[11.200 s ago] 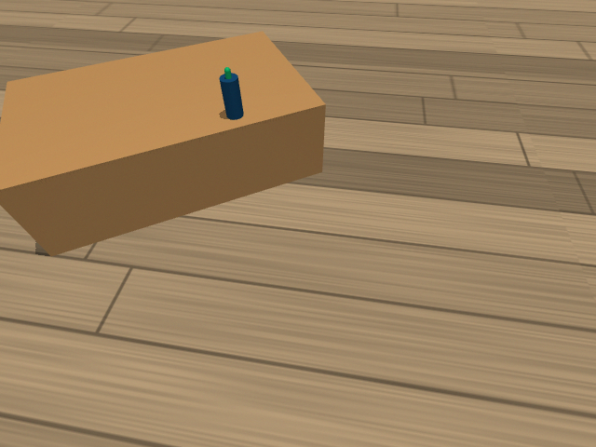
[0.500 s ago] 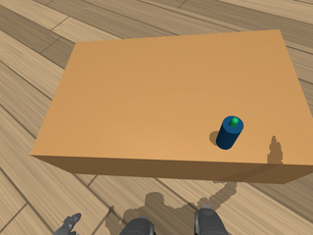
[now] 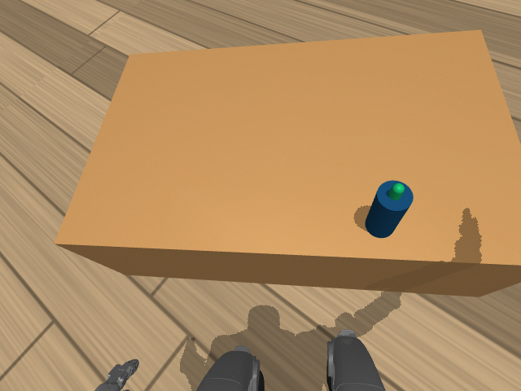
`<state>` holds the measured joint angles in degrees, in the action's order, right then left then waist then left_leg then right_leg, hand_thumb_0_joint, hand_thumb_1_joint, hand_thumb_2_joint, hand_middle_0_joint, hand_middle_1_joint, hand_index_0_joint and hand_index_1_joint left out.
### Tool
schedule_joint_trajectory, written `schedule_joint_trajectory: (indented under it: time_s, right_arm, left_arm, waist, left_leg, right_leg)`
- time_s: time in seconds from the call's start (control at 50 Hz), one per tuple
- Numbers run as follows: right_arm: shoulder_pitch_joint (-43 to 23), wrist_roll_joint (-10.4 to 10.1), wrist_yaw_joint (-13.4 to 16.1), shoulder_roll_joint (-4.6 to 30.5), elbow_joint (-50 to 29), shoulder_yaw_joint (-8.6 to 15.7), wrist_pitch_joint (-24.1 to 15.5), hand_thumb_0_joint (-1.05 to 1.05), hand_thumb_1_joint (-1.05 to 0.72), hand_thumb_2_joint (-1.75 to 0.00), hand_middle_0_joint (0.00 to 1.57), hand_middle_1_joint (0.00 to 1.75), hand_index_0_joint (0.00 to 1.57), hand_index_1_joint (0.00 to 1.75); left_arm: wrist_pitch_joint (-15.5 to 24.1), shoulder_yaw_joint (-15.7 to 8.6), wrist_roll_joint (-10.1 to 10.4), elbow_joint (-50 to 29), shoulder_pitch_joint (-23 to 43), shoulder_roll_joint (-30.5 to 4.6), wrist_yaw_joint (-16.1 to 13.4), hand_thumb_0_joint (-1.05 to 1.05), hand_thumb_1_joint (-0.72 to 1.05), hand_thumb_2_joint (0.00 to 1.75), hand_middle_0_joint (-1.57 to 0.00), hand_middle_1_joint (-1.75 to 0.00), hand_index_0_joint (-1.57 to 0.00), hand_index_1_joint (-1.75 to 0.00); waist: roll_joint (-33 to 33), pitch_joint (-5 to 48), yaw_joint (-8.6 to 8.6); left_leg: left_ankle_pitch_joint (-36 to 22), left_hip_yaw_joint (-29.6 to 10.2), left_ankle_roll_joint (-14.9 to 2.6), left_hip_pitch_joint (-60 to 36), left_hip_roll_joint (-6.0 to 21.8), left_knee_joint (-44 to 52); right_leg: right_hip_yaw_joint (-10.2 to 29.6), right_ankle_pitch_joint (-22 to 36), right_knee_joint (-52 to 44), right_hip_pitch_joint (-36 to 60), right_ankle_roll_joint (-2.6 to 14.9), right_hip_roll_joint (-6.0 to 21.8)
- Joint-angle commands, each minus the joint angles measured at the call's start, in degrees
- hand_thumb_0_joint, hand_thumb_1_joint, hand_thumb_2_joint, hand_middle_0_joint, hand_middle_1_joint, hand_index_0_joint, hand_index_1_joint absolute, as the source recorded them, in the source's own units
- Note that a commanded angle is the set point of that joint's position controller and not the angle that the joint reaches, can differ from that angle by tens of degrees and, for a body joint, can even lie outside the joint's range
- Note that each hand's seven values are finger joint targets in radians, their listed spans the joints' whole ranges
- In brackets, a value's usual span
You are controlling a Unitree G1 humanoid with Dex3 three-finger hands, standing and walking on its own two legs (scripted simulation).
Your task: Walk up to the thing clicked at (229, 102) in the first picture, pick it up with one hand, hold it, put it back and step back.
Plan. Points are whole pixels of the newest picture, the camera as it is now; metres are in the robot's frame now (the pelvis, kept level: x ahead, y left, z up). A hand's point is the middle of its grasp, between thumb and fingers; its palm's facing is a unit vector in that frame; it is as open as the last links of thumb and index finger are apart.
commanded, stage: approach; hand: right
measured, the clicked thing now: (388, 207) +0.47 -0.21 -0.22
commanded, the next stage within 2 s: close in in 0.50 s
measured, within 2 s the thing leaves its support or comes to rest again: neither
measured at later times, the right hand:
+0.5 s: hand (455, 221) +0.42 -0.33 -0.19, palm faces +0.13 +0.99 +0.04, open 17.5 cm
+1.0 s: hand (406, 228) +0.43 -0.25 -0.25, palm faces +0.15 +0.99 +0.01, open 17.5 cm
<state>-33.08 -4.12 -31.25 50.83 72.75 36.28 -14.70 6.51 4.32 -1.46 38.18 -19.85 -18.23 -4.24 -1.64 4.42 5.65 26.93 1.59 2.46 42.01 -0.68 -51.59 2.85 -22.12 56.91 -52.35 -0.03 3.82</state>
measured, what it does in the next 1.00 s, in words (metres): lowers itself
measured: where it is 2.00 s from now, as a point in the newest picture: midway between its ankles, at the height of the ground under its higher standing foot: outside the picture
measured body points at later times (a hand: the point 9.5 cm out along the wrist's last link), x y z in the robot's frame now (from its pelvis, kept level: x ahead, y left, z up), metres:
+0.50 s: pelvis -0.05 +0.01 -0.21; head +0.17 -0.05 +0.19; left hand +0.07 +0.28 -0.31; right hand +0.41 -0.38 -0.19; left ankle -0.02 +0.16 -0.68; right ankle +0.04 -0.11 -0.68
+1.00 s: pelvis -0.08 +0.02 -0.28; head +0.11 -0.01 +0.13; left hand -0.01 +0.30 -0.39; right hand +0.41 -0.30 -0.25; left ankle -0.02 +0.16 -0.68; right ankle +0.04 -0.11 -0.68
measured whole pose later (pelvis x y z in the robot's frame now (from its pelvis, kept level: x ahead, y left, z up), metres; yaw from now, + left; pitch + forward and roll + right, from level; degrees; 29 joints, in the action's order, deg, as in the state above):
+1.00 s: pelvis -0.08 +0.02 -0.28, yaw +8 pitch +33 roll +7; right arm -44.5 -7.3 -19.3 37.0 56.0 36.6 -21.8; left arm 0.0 3.3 -3.2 36.9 -9.8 -15.7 1.2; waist 0.6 9.5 7.0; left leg 42.1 3.5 1.5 108.8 -4.7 -116.8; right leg 9.6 -31.9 116.4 -118.8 -2.2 5.2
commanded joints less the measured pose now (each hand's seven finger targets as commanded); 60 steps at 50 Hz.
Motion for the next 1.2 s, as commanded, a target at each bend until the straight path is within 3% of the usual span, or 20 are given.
schedule_joint_trajectory:
  time_s: [0.0, 0.14, 0.22, 0.26, 0.34, 0.42, 0.48, 0.54, 0.56, 0.58, 0.6, 0.68, 0.72, 0.82, 0.88, 0.94, 1.0, 1.06, 1.08, 1.18]
  right_arm:
    - [-15.03, -3.8, -0.85, 16.13, -6.38, 1.24, -7.22, 0.0, 0.58, -0.07, 0.03, 0.05, 0.04, 0.05]
    - [-15.85, -10.1, -4.38, 10.89, -8.24, 3.27, -18.32, 0.0, 0.56, -0.07, 0.05, 0.05, 0.05, 0.05]
    - [-16.98, -11.94, -5.62, 17.12, -15.86, 8.7, -22.09, 0.0, 0.56, -0.05, 0.06, 0.04, 0.06, 0.04]
    - [-17.67, -12.5, -6.46, 15.61, -13.09, 9.0, -22.48, 0.0, 0.55, -0.04, 0.06, 0.04, 0.06, 0.04]
    - [-25.58, -10.9, -6.57, 23.38, -21.91, 13.46, -23.34, 0.0, 0.56, -0.05, 0.06, 0.05, 0.05, 0.04]
    - [-26.37, -8.77, -6.03, 17.62, -14.23, 10.64, -19.78, 0.0, 0.56, -0.06, 0.05, 0.05, 0.05, 0.05]
    - [-29.32, -6.28, -3.85, 23.25, -21.04, 12.8, -17.77, 0.0, 0.55, -0.07, 0.04, 0.05, 0.04, 0.05]
    - [-27.13, -5.56, -2.47, 10.63, -14.24, 5.85, -15.95, 0.0, 0.54, -0.06, 0.05, 0.05, 0.05, 0.05]
    - [-30.11, -5.55, -1.6, 11.98, -16.25, 6.37, -16.42, 0.0, 0.55, -0.06, 0.04, 0.05, 0.05, 0.05]
    - [-28.62, -4.97, -0.27, 18.82, -18.76, 10.84, -16.84, 0.0, 0.58, -0.06, 0.04, 0.05, 0.04, 0.05]
    - [-30.96, -4.66, 0.56, 21.45, -23.84, 11.07, -17.27, 0.0, 0.59, -0.06, 0.05, 0.05, 0.05, 0.05]
    - [-30.77, -5.65, 2.98, 10.29, -20.82, 6.25, -16.56, 0.0, 0.56, -0.05, 0.05, 0.04, 0.06, 0.04]
    - [-33.22, -4.78, 4.94, 14.24, -27.12, 7.39, -16.49, 0.0, 0.57, -0.06, 0.05, 0.05, 0.05, 0.05]
    - [-33.8, -3.98, 9.2, 7.57, -30.28, 1.95, -12.61, 0.0, 0.54, -0.05, 0.04, 0.04, 0.04, 0.04]
    - [-32.85, -4.11, 11.62, 9.03, -31.82, 2.64, -11.29, 0.0, 0.53, -0.04, 0.05, 0.04, 0.05, 0.04]
    - [-29.06, -4.71, 13.77, 5.29, -28.35, 2.28, -10.44, 0.0, 0.51, -0.03, 0.06, 0.04, 0.05, 0.04]
    - [-25.72, -4.89, 14.63, 5.8, -26.95, 3.09, -10.84, 0.0, 0.5, -0.03, 0.06, 0.04, 0.06, 0.04]
    - [-25.96, -5.59, 13.89, 0.15, -27.65, -0.2, -11.74, 0.0, 0.5, -0.03, 0.06, 0.04, 0.06, 0.04]
    - [-24.58, -5.64, 14.02, 2.89, -25.14, 2.22, -11.81, 0.0, 0.52, -0.03, 0.06, 0.04, 0.05, 0.04]
    - [-27.24, -5.98, 13.28, 2.44, -29.05, 1.92, -13.68, 0.0, 0.52, -0.03, 0.05, 0.04, 0.05, 0.04]
  left_arm:
    - [2.66, -4.28, -0.28, -3.68, -3.12, -12.24, -0.8, 0.0, 0.89, 0.9, -0.2, -0.3, -0.2, -0.31]
    - [4.14, -2.71, -1.43, -4.6, -1.46, -11.41, 0.2, 0.0, 0.88, 0.92, -0.2, -0.3, -0.19, -0.31]
    - [3.63, -2.11, -1.52, -5.62, -0.42, -11.98, -0.12, 0.0, 0.89, 0.91, -0.19, -0.3, -0.19, -0.3]
    - [3.16, -1.76, -1.83, -5.31, 0.61, -11.82, -0.08, 0.0, 0.9, 0.9, -0.19, -0.3, -0.19, -0.3]
    - [2.33, -1.9, -3.12, -5.24, 1.09, -12.74, -0.02, 0.0, 0.91, 0.89, -0.19, -0.3, -0.2, -0.3]
    - [1.12, -2.39, -3.94, -3.66, 2.36, -11.98, 1.12, 0.0, 0.91, 0.9, -0.19, -0.3, -0.19, -0.3]
    - [0.0, -2.85, -4.17, -4.12, 1.96, -12.96, 1.78, 0.0, 0.91, 0.9, -0.2, -0.3, -0.2, -0.3]
    - [-0.82, -3.49, -4.14, -3.0, 3.1, -11.63, 3.19, 0.0, 0.9, 0.9, -0.2, -0.31, -0.2, -0.3]
    - [-0.81, -3.66, -4.11, -2.56, 3.61, -11.78, 3.38, 0.0, 0.9, 0.9, -0.2, -0.31, -0.2, -0.3]
    - [-1.06, -3.1, -4.03, -2.71, 2.77, -11.46, 3.63, 0.0, 0.9, 0.9, -0.2, -0.31, -0.21, -0.31]
    - [-1.58, -3.14, -4.17, -3.06, 2.95, -11.93, 3.78, 0.0, 0.89, 0.9, -0.21, -0.31, -0.21, -0.3]
    - [-2.52, -4.11, -3.83, -3.87, 4.68, -11.07, 4.68, 0.0, 0.9, 0.89, -0.21, -0.31, -0.22, -0.3]
    - [-2.95, -4.13, -3.54, -4.38, 4.0, -11.1, 4.85, 0.0, 0.9, 0.89, -0.2, -0.31, -0.22, -0.3]
    - [-4.23, -5.77, -2.37, -5.03, 3.53, -11.13, 4.56, 0.0, 0.92, 0.87, -0.2, -0.3, -0.21, -0.29]
    - [-5.03, -5.73, -1.76, -4.81, 3.01, -11.14, 4.26, 0.0, 0.93, 0.87, -0.2, -0.3, -0.22, -0.28]
    - [-5.26, -5.74, -1.37, -5.35, 4.17, -10.48, 4.25, 0.0, 0.93, 0.87, -0.2, -0.3, -0.22, -0.28]
    - [-5.54, -5.53, -1.39, -5.5, 4.09, -9.8, 4.05, 0.0, 0.93, 0.87, -0.2, -0.3, -0.22, -0.28]
    - [-5.62, -4.82, -1.6, -5.87, 3.8, -8.1, 4.33, 0.0, 0.92, 0.87, -0.2, -0.3, -0.21, -0.29]
    - [-5.68, -5.25, -1.51, -5.4, 3.48, -9.13, 4.12, 0.0, 0.92, 0.87, -0.2, -0.3, -0.21, -0.29]
    - [-6.08, -5.53, -1.92, -5.06, 2.66, -9.16, 4.29, 0.0, 0.92, 0.87, -0.2, -0.3, -0.21, -0.29]
  waist:
    - [9.58, 15.32, 0.46]
    - [11.61, 24.74, 0.35]
    - [16.25, 33.73, -1.92]
    - [15.59, 32.83, -0.96]
    - [21.69, 43.19, -2.46]
    - [18.83, 40.94, -0.82]
    - [24.24, 50.66, -2.76]
    - [18.77, 41.73, 0.22]
    - [17.53, 39.36, 0.65]
    - [17.02, 43.51, -1.47]
    - [19.52, 47.06, -1.95]
    - [15.99, 40.3, -0.01]
    - [19.6, 44.11, -1.51]
    - [19.98, 44.41, -0.61]
    - [19.83, 42.39, -1.22]
    - [15.81, 35.18, -0.86]
    - [11.98, 33.51, -0.65]
    - [10.29, 36.14, 0.39]
    - [9.15, 36.75, 0.26]
    - [10.83, 41.3, -0.04]
  left_leg:
    - [-7.96, 1.22, -3.8, 10.35, -1.81, 0.53]
    - [-3.95, 1.83, -3.64, 28.67, -2.49, -17.1]
    - [-4.29, 2.08, -3.64, 34.69, -2.38, -25.11]
    - [-3.62, 2.47, -3.62, 39.85, -2.63, -29.31]
    - [-5.79, 2.27, -3.65, 43.86, -2.52, -36.35]
    - [-5.65, 2.71, -3.41, 47.75, -3.12, -40.81]
    - [-4.7, 3.1, -3.94, 49.42, -3.28, -43.66]
    - [-0.86, 4.54, -4.03, 56.21, -3.64, -46.94]
    - [1.55, 4.69, -4.04, 58.03, -3.72, -47.24]
    - [0.4, 4.56, -4.1, 56.57, -3.75, -47.9]
    - [0.32, 4.18, -4.2, 55.21, -3.75, -48.51]
    - [5.1, 5.29, -4.41, 59.81, -3.92, -50.4]
    - [7.75, 5.21, -4.89, 59.74, -3.93, -50.45]
    - [9.92, 5.56, -5.08, 60.1, -4.12, -49.88]
    - [12.04, 5.19, -5.31, 60.41, -4.26, -48.83]
    - [15.25, 5.0, -5.28, 61.76, -4.44, -47.6]
    - [13.89, 3.7, -4.84, 59.37, -4.37, -46.32]
    - [6.35, 3.24, -4.33, 55.69, -4.39, -47.08]
    - [6.28, 3.2, -4.17, 55.03, -4.33, -47.02]
    - [-0.47, 2.7, -3.93, 51.36, -4.27, -48.08]
  right_leg:
    - [1.43, 7.74, -3.46, 16.31, 1.31, -0.47]
    - [2.32, 9.72, 13.05, 5.41, 0.91, 0.26]
    - [3.27, 13.49, 20.46, 3.02, 0.76, 0.81]
    - [3.82, 12.83, 24.86, -1.98, 0.7, 1.0]
    - [3.57, 16.34, 33.63, -1.7, 0.34, 1.47]
    - [3.54, 13.71, 39.98, -10.39, 0.58, 1.69]
    - [3.71, 13.6, 41.53, -6.41, 0.04, 1.98]
    - [4.62, 6.56, 43.94, -16.21, 0.51, 1.93]
    - [4.6, 2.03, 45.17, -21.2, 0.88, 1.75]
    - [3.95, 2.18, 46.27, -22.29, 1.03, 1.58]
    - [3.55, 2.0, 47.15, -21.84, 0.95, 1.49]
    - [3.67, -5.11, 47.88, -28.43, 0.98, 1.42]
    - [3.16, -8.08, 47.11, -27.26, 0.65, 1.19]
    - [3.22, -12.07, 45.49, -25.29, 0.49, 1.09]
    - [2.85, -14.36, 44.69, -27.26, 0.62, 0.96]
    - [2.67, -18.08, 44.06, -33.13, 1.26, 0.79]
    - [1.81, -15.83, 45.7, -37.34, 1.79, 0.98]
    - [2.1, -8.63, 47.14, -36.55, 2.02, 1.32]
    - [2.2, -8.71, 47.64, -36.85, 2.19, 1.32]
    - [2.04, -2.03, 48.94, -34.04, 2.14, 1.56]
